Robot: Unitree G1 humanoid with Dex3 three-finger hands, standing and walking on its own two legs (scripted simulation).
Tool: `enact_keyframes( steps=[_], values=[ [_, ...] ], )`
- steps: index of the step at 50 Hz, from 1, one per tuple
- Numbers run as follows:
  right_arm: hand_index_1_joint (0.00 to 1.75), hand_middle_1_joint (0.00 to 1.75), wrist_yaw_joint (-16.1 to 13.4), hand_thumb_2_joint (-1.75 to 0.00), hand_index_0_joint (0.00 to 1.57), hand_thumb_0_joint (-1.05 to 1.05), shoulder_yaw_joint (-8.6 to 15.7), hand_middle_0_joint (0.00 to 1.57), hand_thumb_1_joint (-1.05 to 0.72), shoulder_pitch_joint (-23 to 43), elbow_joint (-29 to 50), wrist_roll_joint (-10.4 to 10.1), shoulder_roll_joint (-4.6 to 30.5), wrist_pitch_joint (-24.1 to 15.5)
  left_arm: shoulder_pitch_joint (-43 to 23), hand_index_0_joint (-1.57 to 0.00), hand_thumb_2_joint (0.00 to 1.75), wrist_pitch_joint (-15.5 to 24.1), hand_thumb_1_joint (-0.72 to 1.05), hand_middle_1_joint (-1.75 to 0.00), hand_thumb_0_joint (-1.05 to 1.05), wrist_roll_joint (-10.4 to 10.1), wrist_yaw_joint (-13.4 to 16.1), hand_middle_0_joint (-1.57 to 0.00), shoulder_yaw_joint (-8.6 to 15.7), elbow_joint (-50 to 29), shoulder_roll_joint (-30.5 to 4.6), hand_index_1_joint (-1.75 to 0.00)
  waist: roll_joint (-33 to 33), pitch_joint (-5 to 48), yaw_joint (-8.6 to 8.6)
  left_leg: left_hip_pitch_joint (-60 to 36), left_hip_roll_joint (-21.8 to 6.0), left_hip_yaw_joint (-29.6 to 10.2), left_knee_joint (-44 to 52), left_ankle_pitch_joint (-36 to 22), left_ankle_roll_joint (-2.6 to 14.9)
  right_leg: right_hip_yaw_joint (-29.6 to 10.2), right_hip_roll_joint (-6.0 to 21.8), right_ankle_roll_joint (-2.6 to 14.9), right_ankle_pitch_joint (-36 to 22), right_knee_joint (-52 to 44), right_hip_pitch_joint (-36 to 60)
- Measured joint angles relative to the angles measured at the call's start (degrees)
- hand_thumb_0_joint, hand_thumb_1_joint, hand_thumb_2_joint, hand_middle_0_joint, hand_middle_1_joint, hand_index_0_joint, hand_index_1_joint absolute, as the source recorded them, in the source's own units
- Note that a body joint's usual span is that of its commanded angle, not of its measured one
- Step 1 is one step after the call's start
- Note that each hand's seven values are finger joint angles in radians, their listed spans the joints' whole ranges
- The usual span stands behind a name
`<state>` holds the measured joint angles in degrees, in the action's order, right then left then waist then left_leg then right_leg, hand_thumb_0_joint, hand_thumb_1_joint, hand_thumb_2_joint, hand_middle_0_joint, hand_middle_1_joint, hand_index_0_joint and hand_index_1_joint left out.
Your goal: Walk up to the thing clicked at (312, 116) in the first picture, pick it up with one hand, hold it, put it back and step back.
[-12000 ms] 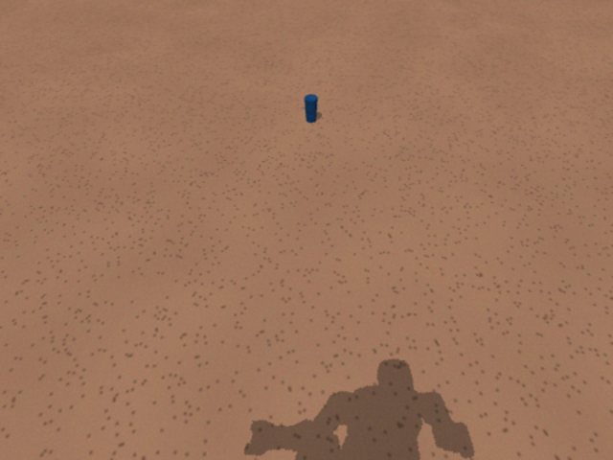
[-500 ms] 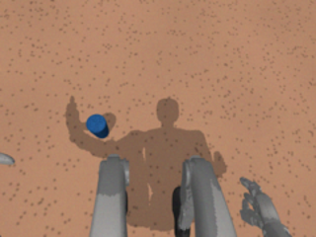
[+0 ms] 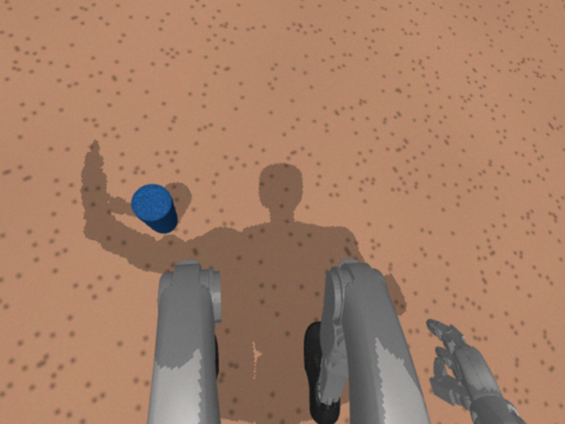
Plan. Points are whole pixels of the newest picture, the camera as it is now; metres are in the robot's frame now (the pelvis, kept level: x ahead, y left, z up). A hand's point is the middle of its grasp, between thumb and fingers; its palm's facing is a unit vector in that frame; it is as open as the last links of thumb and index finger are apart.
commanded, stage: go down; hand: left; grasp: from the side
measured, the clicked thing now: (158, 212) +0.45 +0.24 -0.34
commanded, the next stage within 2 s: approach in 0.38 s
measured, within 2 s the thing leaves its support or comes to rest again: neither
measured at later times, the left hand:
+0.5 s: hand out of the picture +0.38 +0.42 -0.02, palm faces +0.20 -0.98 -0.07, open 17.5 cm
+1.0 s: hand (68, 211) +0.41 +0.36 -0.20, palm faces +0.18 -0.98 +0.05, open 17.7 cm
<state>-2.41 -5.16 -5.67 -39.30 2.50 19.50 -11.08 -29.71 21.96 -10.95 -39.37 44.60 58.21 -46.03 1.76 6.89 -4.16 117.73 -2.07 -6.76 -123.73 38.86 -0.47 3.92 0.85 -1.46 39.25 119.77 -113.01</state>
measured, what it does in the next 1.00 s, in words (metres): lowers itself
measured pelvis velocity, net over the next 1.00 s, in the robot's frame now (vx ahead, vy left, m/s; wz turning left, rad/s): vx -0.01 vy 0.00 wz -0.10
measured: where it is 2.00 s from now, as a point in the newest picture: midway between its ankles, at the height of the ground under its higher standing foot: (262, 393)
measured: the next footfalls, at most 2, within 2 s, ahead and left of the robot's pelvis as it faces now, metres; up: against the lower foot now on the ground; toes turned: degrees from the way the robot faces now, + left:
none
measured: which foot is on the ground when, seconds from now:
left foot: down 0.00-1.00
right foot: down 0.00-1.00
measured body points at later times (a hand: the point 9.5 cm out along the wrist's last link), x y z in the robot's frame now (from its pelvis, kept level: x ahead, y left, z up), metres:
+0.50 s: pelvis +0.00 +0.00 -0.03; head +0.20 +0.07 +0.36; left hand +0.36 +0.47 -0.01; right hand +0.15 -0.28 -0.12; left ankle +0.08 +0.13 -0.38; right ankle +0.10 -0.13 -0.38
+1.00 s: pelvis -0.01 +0.00 -0.10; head +0.22 +0.13 +0.26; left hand +0.39 +0.41 -0.20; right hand +0.15 -0.27 -0.16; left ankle +0.08 +0.13 -0.38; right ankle +0.10 -0.13 -0.38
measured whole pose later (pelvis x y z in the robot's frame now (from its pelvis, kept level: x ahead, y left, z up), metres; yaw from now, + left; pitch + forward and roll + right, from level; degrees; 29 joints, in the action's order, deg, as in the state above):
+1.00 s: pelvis -0.01 +0.00 -0.10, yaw -6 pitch +22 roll -11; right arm 1.5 -16.9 2.1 -36.1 10.5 21.5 -8.8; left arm -37.0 42.0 -12.1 -37.8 46.7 76.9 -52.9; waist 10.8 -6.8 -10.8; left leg 128.3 -1.8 -13.9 -144.3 39.6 -1.1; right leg 8.3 -1.6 -2.4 37.9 136.1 -121.6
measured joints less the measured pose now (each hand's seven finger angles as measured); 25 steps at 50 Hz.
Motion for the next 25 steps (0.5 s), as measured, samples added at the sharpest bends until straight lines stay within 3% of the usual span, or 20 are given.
enact_keyframes(
  steps=[25],
  values=[
    [0.3, 0.3, 0.8, -0.91, 0.2, 0.01, -1.5, 0.21, -0.92, -0.3, 0.4, 0.2, 1.1, 0.7, -3.6, -0.03, 0.07, -0.2, -0.55, -0.06, -0.02, -0.3, -2.2, -0.05, 2.3, 3.1, -4.5, -0.07, 0.3, -1.4, -1.0, 4.6, 0.4, -0.9, -5.5, -0.2, -0.12, 0.4, -0.1, -0.04, 0.0, 5.3, -4.3]
  ],
)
